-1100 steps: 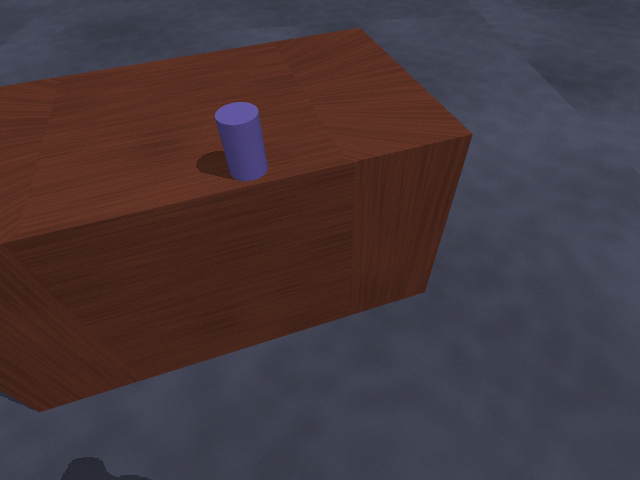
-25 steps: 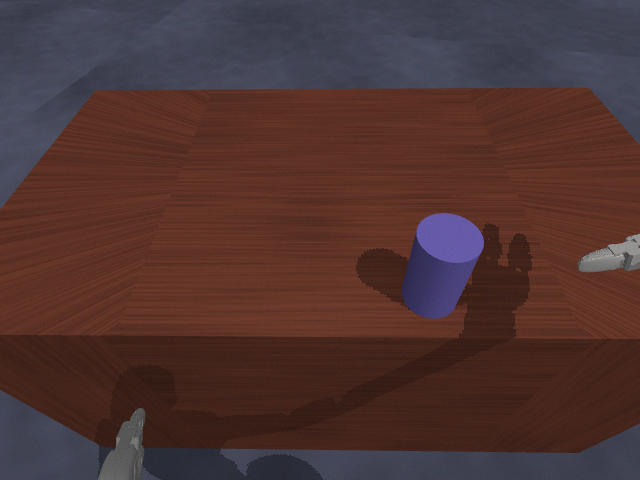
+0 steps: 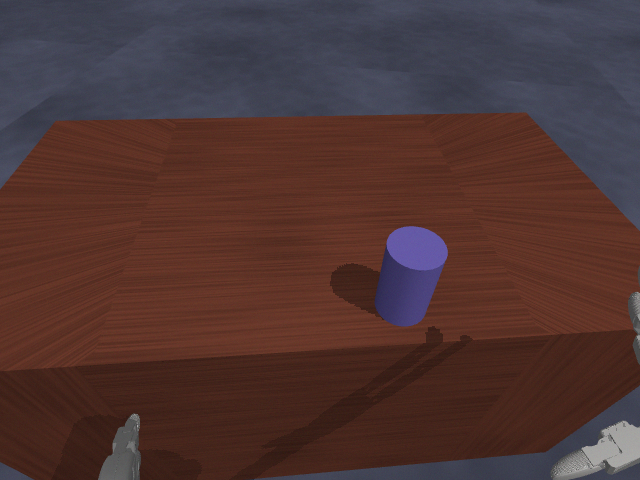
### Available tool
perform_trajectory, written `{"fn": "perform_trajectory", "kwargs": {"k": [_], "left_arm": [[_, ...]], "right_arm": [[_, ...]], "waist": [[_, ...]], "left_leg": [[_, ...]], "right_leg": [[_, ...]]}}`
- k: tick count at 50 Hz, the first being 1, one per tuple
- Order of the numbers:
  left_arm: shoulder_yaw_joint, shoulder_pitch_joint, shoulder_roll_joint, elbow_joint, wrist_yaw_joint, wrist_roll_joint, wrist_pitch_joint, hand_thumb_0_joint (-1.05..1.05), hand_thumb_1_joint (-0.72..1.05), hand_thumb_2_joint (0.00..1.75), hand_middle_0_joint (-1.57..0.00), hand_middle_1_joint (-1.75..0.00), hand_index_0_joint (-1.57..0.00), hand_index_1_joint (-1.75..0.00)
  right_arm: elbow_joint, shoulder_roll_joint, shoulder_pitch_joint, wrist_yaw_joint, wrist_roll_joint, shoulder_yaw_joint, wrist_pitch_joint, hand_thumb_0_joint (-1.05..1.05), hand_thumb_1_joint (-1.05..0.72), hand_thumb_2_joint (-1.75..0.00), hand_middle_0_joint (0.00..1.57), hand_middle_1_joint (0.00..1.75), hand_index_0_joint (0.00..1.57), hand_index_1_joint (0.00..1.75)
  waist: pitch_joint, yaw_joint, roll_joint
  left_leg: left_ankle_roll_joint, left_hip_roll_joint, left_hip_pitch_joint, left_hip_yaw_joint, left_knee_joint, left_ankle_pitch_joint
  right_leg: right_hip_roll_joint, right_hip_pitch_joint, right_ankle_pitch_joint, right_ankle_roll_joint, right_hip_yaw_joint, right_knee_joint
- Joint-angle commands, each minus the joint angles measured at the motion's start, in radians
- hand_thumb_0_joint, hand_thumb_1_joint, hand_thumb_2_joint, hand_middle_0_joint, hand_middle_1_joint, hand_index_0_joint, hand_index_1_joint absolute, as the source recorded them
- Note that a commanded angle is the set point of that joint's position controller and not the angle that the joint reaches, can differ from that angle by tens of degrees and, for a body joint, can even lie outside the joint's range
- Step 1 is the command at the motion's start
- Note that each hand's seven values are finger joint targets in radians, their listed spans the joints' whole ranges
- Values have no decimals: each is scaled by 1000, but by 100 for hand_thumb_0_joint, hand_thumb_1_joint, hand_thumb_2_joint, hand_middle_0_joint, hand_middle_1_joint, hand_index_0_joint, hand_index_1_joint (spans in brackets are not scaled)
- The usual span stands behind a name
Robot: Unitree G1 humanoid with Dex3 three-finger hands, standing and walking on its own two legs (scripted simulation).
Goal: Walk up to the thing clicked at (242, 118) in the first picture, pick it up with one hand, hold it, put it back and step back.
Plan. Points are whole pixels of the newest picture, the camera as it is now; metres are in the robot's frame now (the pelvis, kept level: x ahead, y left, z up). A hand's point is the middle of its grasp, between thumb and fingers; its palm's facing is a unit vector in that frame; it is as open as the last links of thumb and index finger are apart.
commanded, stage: sink last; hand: right
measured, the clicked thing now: (407, 278) +0.41 -0.14 +0.00
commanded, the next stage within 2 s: home in 0.32 s
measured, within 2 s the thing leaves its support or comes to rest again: neither
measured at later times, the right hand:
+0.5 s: hand (589, 395) +0.18 -0.24 +0.11, palm faces +0.32 +0.86 -0.40, open 17.4 cm
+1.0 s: hand (467, 478) +0.16 -0.17 -0.09, palm faces +0.04 +0.98 -0.20, open 17.5 cm
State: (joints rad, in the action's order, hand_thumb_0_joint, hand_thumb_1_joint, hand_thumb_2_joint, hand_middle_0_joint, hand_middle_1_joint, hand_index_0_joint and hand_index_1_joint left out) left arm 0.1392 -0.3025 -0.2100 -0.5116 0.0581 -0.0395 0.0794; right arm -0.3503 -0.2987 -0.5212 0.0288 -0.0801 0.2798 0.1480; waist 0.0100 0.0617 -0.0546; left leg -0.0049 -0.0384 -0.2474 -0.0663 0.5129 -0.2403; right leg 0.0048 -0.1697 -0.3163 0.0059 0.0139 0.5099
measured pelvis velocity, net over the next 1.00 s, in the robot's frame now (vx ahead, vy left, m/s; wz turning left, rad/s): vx -0.01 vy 0.00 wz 0.01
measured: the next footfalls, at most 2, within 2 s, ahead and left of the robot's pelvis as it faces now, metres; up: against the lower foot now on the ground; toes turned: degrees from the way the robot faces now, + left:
none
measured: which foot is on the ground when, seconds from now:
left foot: down 0.00-1.00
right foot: down 0.00-1.00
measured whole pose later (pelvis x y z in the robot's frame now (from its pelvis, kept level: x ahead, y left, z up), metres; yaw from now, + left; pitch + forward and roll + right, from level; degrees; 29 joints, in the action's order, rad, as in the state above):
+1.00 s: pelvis -0.01 +0.00 +0.00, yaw +1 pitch -1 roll +0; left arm 0.01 -0.16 -0.18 -0.68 0.06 -0.02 0.11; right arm 0.47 -0.19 -0.30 0.03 0.00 0.01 0.14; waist -0.06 0.00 0.01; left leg 0.00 -0.04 -0.25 -0.06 0.46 -0.20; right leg 0.01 -0.17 -0.27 0.01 0.00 0.45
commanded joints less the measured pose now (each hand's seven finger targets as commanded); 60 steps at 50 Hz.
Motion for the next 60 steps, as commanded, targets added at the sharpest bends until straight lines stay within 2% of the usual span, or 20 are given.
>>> {"fn": "perform_trajectory", "kwargs": {"k": [1, 2, 5, 8, 12, 16, 21, 23, 25, 30, 32, 35, 39, 45, 48, 52, 53, 54, 55, 60], "left_arm": [[79, 47, -137, 88, 13, 10, 60, 0, -54, 5, -5, -6, -6, -5], [105, 56, -169, 113, 17, 11, 69, 0, -54, 5, -5, -6, -6, -5], [64, 51, -113, 81, 10, 16, 76, 0, -53, 5, -5, -6, -6, -5], [88, 74, -143, 117, 14, 18, 84, 0, -54, 6, -5, -6, -5, -5], [55, 127, -122, 126, 2, 16, 93, 0, -55, 7, -5, -6, -5, -6], [58, 133, -134, 86, 4, 19, 100, 0, -55, 7, -6, -6, -5, -6], [62, 101, -129, 90, 6, 20, 104, 0, -56, 9, -6, -6, -5, -8], [67, 100, -137, 82, 5, 21, 104, 0, -40, 25, -11, -16, -12, -16], [-3, 101, -67, 75, -6, 16, 103, 0, -24, 41, -12, -16, -12, -16], [-98, 174, -4, 63, -18, 13, 94, 0, 16, 54, -14, -20, -14, -19], [-49, 160, -57, 31, -10, 16, 91, 0, 31, 57, -14, -20, -14, -20], [8, 158, -147, 36, -1, 24, 95, 0, 41, 63, -15, -22, -15, -22], [-9, 195, -128, 32, 6, 26, 92, 0, 52, 68, -16, -24, -16, -23], [-113, 239, -34, -5, 14, 21, 93, 0, 72, 80, -18, -27, -18, -27], [-119, 221, -44, -13, 15, 24, 84, 0, 76, 82, -18, -27, -19, -27], [-97, 198, -85, -26, 13, 26, 70, 0, 84, 87, -19, -29, -19, -29], [-92, 143, -146, -64, 10, 42, 60, 0, 88, 89, -20, -29, -20, -29], [-105, 160, -124, -54, 6, 39, 55, 0, 86, 88, -19, -29, -20, -29], [-108, 165, -111, -45, 5, 39, 54, 0, 89, 90, -20, -30, -20, -29], [-107, 175, -114, -25, -4, 33, 39, 0, 89, 90, -20, -30, -20, -30]], "right_arm": [[-241, -182, 119, 9, 4, 110, 81, 0, 54, -5, 5, 5, 5, 5], [-214, -185, 127, 8, 4, 114, 87, 0, 54, -5, 5, 5, 5, 5], [-180, -187, 92, 6, 9, 139, 109, 0, 53, -5, 5, 5, 5, 5], [-106, -190, 85, 4, 11, 155, 127, 0, 55, -5, 5, 5, 5, 5], [-85, -175, 73, -1, 12, 137, 156, 0, 54, -5, 5, 5, 5, 5], [-58, -175, 84, 2, 16, 123, 178, 0, 53, -5, 5, 5, 5, 5], [-88, -218, 91, 12, 20, 157, 194, 0, 50, -6, 5, 5, 5, 5], [-56, -180, 75, 9, 19, 114, 187, 0, 61, -3, 5, 4, 5, 4], [-13, -134, 49, 2, 23, 70, 179, 0, 60, -3, 5, 4, 5, 4], [85, -75, 56, -12, 27, -20, 171, 0, 59, -4, 5, 5, 5, 5], [155, -89, 26, -12, 31, -21, 159, 0, 60, -3, 5, 4, 5, 4], [242, -61, 40, -16, 40, -83, 138, 0, 59, -3, 5, 5, 5, 5], [346, -64, 125, -2, 58, -111, 106, 0, 59, -3, 5, 5, 5, 5], [582, 3, 299, 8, 71, -227, 68, 0, 57, -5, 5, 5, 5, 5], [664, -38, 309, 21, 77, -210, 48, 0, 55, -5, 5, 5, 5, 5], [761, -41, 352, 29, 72, -221, 12, 0, 58, -4, 5, 5, 5, 5], [710, -107, 357, 60, 73, -100, 20, 0, 59, -3, 5, 4, 5, 4], [760, -30, 334, 54, 79, -197, 17, 0, 58, -4, 5, 5, 5, 5], [792, 16, 321, 48, 74, -235, 10, 0, 58, -4, 5, 5, 5, 5], [759, 33, 356, 58, 69, -250, 4, 0, 56, -5, 5, 5, 5, 5]], "waist": [[-32, -44, 24], [-30, -60, 51], [-26, -17, 58], [-1, -18, 95], [5, 8, 85], [-2, -1, 41], [56, -6, 6], [18, -22, 9], [-9, -16, 16], [-63, -14, 54], [-20, -26, 61], [13, -61, 72], [52, -63, 88], [46, -77, 56], [118, -54, 10], [115, -63, -28], [133, -24, -25], [72, -45, -20], [64, -57, 38], [41, -54, 56]], "left_leg": [[3, 16, 28, -18, -101, 30], [1, 17, 25, -21, -106, 24], [0, 8, 54, -19, -115, 16], [-4, 2, 73, -11, -129, 15], [-5, -7, 100, 2, -133, 15], [-1, -3, 100, 5, -138, 9], [4, 7, 147, -10, -120, 124], [6, 11, 133, -13, -131, 104], [8, 17, 126, -21, -132, 111], [5, 17, 102, -21, -156, 38], [2, 14, 106, -18, -152, 66], [4, 24, 98, -29, -123, 144], [4, 19, 105, -24, -122, 161], [10, 19, 85, -11, -117, 120], [14, 16, 124, -3, -101, 173], [18, 21, 131, -1, -100, 223], [25, 30, 164, 2, -92, 208], [25, 30, 145, 4, -99, 186], [19, 32, 140, 1, -107, 183], [18, 36, 113, -5, -109, 149]], "right_leg": [[-13, -64, 88, -28, -31, -123], [-11, -58, 79, -31, -29, -126], [-22, -63, 91, -29, -32, -121], [-26, -46, 98, -30, -38, -121], [-31, -63, 112, -25, -41, -123], [-27, -55, 98, -24, -39, -142], [-25, -25, 192, -21, -38, -143], [-22, -23, 171, -21, -36, -156], [-17, -29, 185, -17, -35, -159], [-20, -61, 113, -24, -40, -173], [-22, -43, 136, -25, -44, -166], [-8, -4, 205, -19, -33, -163], [-9, 7, 221, -19, -28, -152], [-7, -36, 169, -16, -30, -147], [-12, -27, 227, -10, -36, -133], [-6, -29, 283, -1, -40, -125], [-10, -33, 269, 3, -37, -122], [-11, -52, 235, 1, -45, -128], [-11, -56, 225, -6, -46, -126], [-6, -69, 188, -10, -44, -137]]}}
